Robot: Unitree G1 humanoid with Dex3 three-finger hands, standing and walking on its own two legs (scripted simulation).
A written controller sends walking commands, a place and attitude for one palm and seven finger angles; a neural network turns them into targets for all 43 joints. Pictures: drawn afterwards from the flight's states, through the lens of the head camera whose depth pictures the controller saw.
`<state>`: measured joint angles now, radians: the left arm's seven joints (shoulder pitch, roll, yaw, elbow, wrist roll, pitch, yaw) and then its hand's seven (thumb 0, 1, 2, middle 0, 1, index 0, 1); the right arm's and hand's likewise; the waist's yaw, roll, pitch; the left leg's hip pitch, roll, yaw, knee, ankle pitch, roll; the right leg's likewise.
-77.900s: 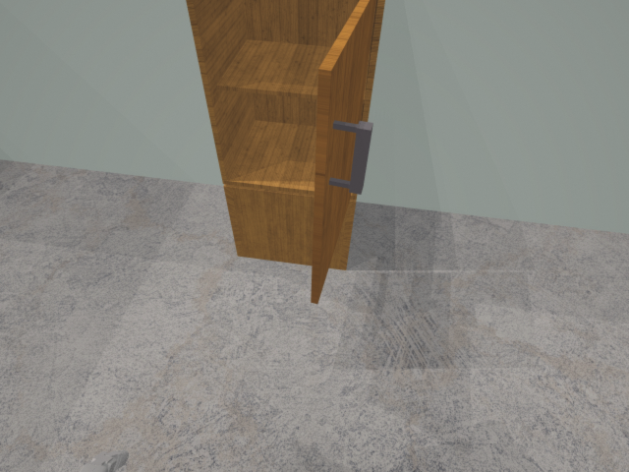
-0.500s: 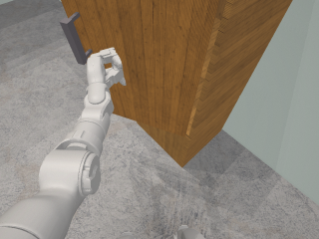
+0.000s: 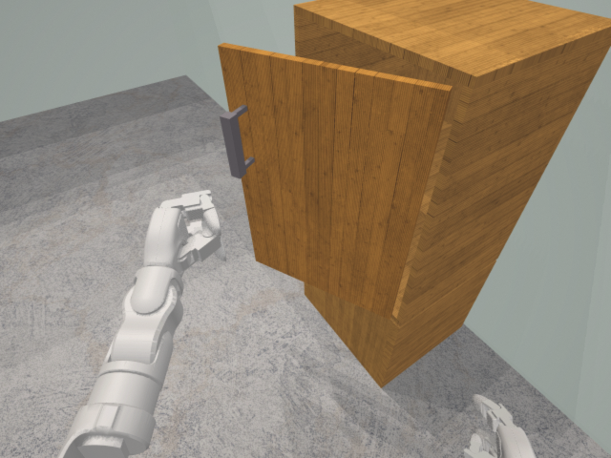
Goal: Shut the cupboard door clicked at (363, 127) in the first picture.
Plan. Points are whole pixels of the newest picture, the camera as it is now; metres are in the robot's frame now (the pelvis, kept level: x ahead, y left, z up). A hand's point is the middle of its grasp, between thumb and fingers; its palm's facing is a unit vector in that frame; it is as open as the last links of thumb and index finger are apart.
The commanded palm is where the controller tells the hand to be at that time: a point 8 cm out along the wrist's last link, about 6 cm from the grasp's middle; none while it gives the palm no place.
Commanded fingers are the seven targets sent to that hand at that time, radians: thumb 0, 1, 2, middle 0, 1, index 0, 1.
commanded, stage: draw the hand back to the body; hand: left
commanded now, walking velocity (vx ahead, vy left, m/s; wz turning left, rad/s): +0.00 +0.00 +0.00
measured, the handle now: (240, 141) +0.68 +0.16 +0.08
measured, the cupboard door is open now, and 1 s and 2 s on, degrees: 27 27 27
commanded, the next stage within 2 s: step back with the hand held close in 1.02 s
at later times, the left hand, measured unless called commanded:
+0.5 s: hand (74, 301) +0.24 +0.25 +0.16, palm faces +0.36 -0.87 -0.33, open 5.0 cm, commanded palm +0.19 +0.30 +0.18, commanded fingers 0.00 0.90 0.90 -0.37 -0.48 -0.37 -0.48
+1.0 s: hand (28, 328) +0.20 +0.27 +0.17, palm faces +0.47 -0.80 -0.38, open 7.4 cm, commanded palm +0.15 +0.31 +0.19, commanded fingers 0.00 0.90 0.90 -0.20 -0.30 -0.20 -0.30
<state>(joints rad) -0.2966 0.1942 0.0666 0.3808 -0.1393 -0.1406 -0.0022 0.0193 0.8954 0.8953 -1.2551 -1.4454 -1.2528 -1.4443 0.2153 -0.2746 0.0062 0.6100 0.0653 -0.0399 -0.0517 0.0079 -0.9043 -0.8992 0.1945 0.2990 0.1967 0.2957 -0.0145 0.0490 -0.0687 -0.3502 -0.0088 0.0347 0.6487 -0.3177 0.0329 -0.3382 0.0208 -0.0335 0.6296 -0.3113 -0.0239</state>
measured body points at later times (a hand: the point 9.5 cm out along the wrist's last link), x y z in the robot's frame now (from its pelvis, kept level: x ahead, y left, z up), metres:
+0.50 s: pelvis +0.02 +0.02 +0.02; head -0.01 -0.01 +0.47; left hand +0.21 +0.30 +0.18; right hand +0.19 -0.19 -0.08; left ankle +0.02 +0.10 -0.72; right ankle +0.01 -0.10 -0.72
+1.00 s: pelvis +0.02 +0.01 +0.02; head -0.01 -0.01 +0.47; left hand +0.17 +0.31 +0.19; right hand +0.21 -0.20 -0.06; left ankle +0.02 +0.10 -0.72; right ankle +0.01 -0.10 -0.72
